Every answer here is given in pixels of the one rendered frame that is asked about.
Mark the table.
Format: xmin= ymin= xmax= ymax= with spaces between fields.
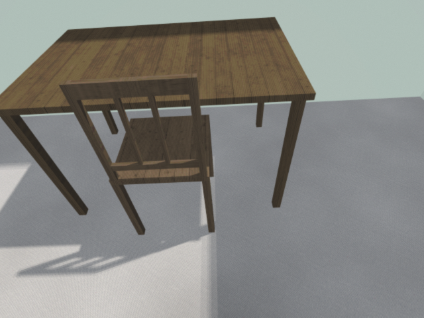
xmin=0 ymin=17 xmax=316 ymax=215

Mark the chair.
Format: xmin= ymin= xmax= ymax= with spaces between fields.
xmin=59 ymin=74 xmax=215 ymax=235

